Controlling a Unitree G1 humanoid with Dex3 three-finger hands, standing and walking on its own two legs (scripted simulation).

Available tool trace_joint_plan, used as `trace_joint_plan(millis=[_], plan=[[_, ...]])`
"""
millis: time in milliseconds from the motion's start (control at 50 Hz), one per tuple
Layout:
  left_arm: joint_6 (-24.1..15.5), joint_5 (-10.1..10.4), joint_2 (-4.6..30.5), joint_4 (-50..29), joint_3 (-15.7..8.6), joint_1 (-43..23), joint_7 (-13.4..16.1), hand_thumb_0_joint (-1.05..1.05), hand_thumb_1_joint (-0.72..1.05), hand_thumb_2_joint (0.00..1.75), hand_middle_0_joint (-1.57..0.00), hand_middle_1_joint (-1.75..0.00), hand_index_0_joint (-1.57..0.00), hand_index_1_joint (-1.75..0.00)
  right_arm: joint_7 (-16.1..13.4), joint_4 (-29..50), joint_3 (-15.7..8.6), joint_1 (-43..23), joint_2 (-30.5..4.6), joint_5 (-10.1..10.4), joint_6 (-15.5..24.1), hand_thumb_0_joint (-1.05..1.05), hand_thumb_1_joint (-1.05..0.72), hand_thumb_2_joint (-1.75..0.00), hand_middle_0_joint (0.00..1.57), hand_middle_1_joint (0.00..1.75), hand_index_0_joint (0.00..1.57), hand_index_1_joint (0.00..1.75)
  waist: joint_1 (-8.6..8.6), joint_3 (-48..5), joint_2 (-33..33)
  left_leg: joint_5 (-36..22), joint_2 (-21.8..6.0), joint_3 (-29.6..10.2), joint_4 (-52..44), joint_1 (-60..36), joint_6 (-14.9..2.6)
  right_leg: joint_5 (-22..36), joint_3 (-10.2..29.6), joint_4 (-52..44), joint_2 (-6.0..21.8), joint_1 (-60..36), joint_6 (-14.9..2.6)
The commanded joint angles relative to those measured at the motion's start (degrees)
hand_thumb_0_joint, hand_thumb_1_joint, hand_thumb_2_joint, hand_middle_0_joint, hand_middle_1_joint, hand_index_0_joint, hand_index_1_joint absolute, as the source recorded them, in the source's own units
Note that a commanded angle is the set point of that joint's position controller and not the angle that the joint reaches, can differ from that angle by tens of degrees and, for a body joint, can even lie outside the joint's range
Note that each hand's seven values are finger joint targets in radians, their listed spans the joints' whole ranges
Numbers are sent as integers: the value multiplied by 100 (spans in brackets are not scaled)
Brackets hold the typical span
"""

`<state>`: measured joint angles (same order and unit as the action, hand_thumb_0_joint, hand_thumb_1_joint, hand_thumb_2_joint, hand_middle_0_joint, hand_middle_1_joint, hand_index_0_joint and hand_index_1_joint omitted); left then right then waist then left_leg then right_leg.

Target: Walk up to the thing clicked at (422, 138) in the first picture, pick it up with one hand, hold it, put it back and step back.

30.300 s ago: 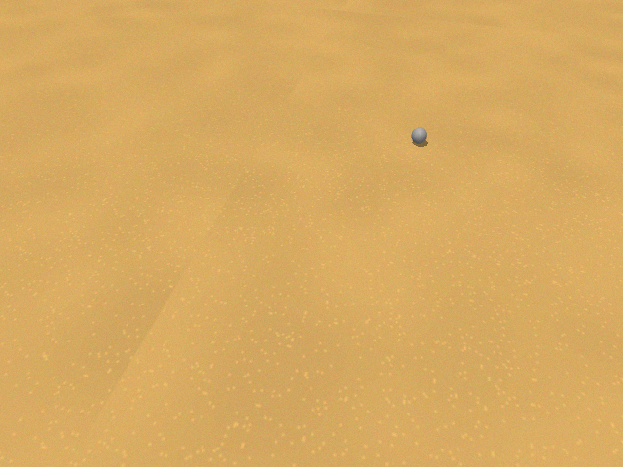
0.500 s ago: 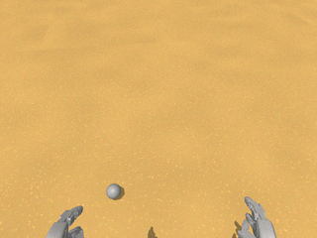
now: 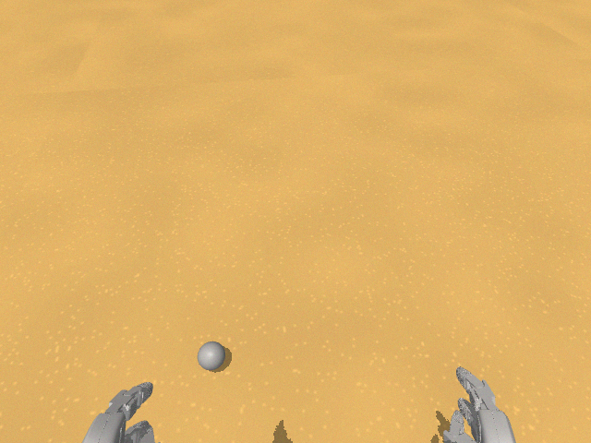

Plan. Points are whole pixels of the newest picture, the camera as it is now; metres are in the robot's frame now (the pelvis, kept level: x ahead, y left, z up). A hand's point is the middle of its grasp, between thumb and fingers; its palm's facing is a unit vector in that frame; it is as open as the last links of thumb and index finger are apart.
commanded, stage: home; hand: left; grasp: from above
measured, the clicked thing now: (211, 355) +0.53 +0.25 -0.67
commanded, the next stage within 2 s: stand in 0.26 s
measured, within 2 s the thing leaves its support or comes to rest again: neither
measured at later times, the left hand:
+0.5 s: hand out of the picture +0.16 +0.21 -0.09, palm faces +0.00 -0.95 -0.32, open 7.4 cm
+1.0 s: hand out of the picture +0.04 +0.23 -0.10, palm faces +0.03 -0.95 -0.32, open 7.4 cm
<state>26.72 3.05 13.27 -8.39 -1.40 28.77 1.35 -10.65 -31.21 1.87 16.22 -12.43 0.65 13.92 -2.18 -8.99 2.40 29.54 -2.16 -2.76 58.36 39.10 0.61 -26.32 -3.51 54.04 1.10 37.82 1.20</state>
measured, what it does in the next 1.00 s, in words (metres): rises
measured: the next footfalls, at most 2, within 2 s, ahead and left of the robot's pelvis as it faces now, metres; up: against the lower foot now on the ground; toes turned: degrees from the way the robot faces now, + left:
none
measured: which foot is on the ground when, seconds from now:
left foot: down 0.00-1.00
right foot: down 0.00-1.00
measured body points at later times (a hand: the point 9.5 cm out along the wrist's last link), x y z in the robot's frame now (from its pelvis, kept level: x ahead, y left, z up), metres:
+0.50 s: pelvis -0.01 +0.00 +0.02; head +0.02 +0.01 +0.46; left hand +0.15 +0.26 -0.06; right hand +0.14 -0.26 -0.09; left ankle +0.00 +0.12 -0.68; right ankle +0.01 -0.14 -0.68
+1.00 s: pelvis -0.01 +0.00 +0.06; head -0.01 +0.00 +0.51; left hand +0.04 +0.28 -0.08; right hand +0.06 -0.27 -0.08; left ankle +0.00 +0.12 -0.68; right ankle +0.01 -0.14 -0.68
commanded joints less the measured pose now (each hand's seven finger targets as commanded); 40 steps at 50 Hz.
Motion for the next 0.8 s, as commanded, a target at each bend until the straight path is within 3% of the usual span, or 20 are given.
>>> trace_joint_plan(millis=[0,80,120,140,240,280,300,320,340,360,380,400,420,460,500,540,600,660,780], plan=[[-287,-20,572,-1099,-363,-150,28,0,90,90,-20,-30,-20,-30,-47,875,-313,-378,-714,-9,324,0,-90,-90,20,30,20,30,12,-501,80,-1572,185,-2,-981,-470,-96,1213,-100,-792,-222,-455,-123],[-280,-50,665,-1045,-425,-74,50,0,90,90,-20,-30,-20,-30,-58,875,-348,-351,-749,-21,299,0,-90,-90,20,30,20,30,0,-554,36,-1557,204,25,-944,-466,-114,1214,-78,-804,-211,-486,-125],[-278,-39,455,-1134,-210,-150,28,0,90,90,-20,-30,-20,-30,-45,918,-293,-376,-669,-17,319,0,-90,-90,20,30,20,30,-4,-533,24,-1578,208,18,-943,-450,-110,1251,-103,-801,-208,-486,-112],[-276,-23,681,-1093,-477,-81,51,0,90,90,-20,-30,-20,-30,-47,884,-329,-358,-723,-15,303,0,-90,-90,20,30,20,30,43,-500,80,-1467,212,29,-951,-407,-110,1146,-88,-810,-205,-487,-115],[-280,-21,528,-1146,-245,-167,28,0,90,90,-20,-30,-20,-30,-29,903,-308,-367,-721,-3,294,0,-90,-90,20,30,20,30,0,-470,218,-1479,171,-42,-1053,-490,-68,1097,-115,-751,-231,-385,-133],[-281,-23,612,-1075,-394,-66,46,0,90,90,-20,-30,-20,-30,-29,915,-359,-380,-775,-7,281,0,-90,-90,20,30,20,30,17,-499,61,-1426,151,-102,-1079,-450,-72,1052,-134,-728,-241,-423,-138],[-288,-15,482,-1116,-261,-122,26,0,90,90,-20,-30,-20,-30,-21,949,-298,-385,-680,-1,289,0,-90,-90,20,30,20,30,10,-494,102,-1475,180,-42,-1016,-448,-87,1126,-127,-779,-235,-399,-117],[-296,-12,680,-1096,-461,-90,46,0,90,90,-20,-30,-20,-30,-29,938,-350,-363,-750,-5,275,0,-90,-90,20,30,20,30,6,-535,28,-1365,195,-19,-993,-398,-106,1035,-109,-798,-229,-432,-121],[-1528,-666,1039,915,-334,-1829,246,0,90,90,-20,-30,-20,-30,312,-479,-531,-707,-1410,-763,-343,0,-90,-90,20,30,20,30,415,734,-215,-2660,-160,-263,-1556,-802,-382,1358,356,-787,172,-1213,-345],[-1933,-709,1058,1891,-449,-1135,218,0,90,90,-20,-30,-20,-30,478,-528,-638,-687,-1462,-724,-587,0,-90,-90,20,30,20,30,465,223,-424,-2956,-83,-89,-1431,-1160,-430,1528,592,-1006,213,-1512,-549],[-2115,-721,1064,2182,-404,-1070,181,0,90,90,-20,-30,-20,-30,571,-393,-657,-623,-1496,-756,-724,0,-90,-90,20,30,20,30,350,191,-375,-2594,-69,-174,-1427,-1217,-458,1585,704,-1165,226,-1413,-619],[-2264,-722,1218,2445,-364,-1154,163,0,90,90,-20,-30,-20,-30,661,-454,-657,-653,-1495,-689,-771,0,-90,-90,20,30,20,30,352,28,-274,-2438,-25,-162,-1524,-1461,-453,1768,801,-1165,325,-1686,-588],[-2362,-721,1201,2700,-365,-1365,135,0,90,90,-20,-30,-20,-30,759,-636,-637,-640,-1305,-535,-806,0,-90,-90,20,30,20,30,324,-54,-266,-2456,29,-69,-1584,-1615,-423,1973,827,-1153,396,-1823,-550],[-2384,-609,1171,3225,-379,-1589,105,0,90,90,-20,-30,-20,-30,879,-775,-648,-761,-1236,-374,-872,0,-90,-90,20,30,20,30,367,14,-543,-1966,97,-16,-1730,-1728,-386,1461,784,-1507,437,-1798,-485],[-2477,-598,1193,3701,-376,-1805,115,0,90,90,-20,-30,-20,-30,939,-1015,-684,-832,-1189,-353,-940,0,-90,-90,20,30,20,30,363,233,-556,-1682,76,-69,-1943,-1904,-392,1168,854,-1779,488,-1712,-446],[-2556,-589,1096,4171,-356,-1863,117,0,90,90,-20,-30,-20,-30,951,-1222,-698,-850,-1236,-397,-1001,0,-90,-90,20,30,20,30,390,411,-83,-1485,-46,-260,-2335,-1848,-405,1101,672,-1863,396,-1856,-327],[-2645,-573,1036,4776,-355,-1857,118,0,90,90,-20,-30,-20,-30,924,-1455,-692,-817,-1265,-383,-1043,0,-90,-90,20,30,20,30,386,422,126,-1960,-254,-493,-2798,-2154,-418,1521,495,-1899,307,-2157,-226],[-2703,-560,1111,5279,-354,-1909,115,0,90,90,-20,-30,-20,-30,895,-1701,-685,-811,-1284,-340,-1109,0,-90,-90,20,30,20,30,343,622,-51,-1970,-193,-366,-3005,-2287,-335,1674,564,-2357,381,-2384,-259],[-2747,-483,1168,6100,-316,-1827,142,0,90,90,-20,-30,-20,-30,827,-2220,-649,-682,-1367,-277,-1171,0,-90,-90,20,30,20,30,322,609,-158,-2915,-241,-269,-3344,-2963,-269,2532,596,-2800,508,-2908,-226]])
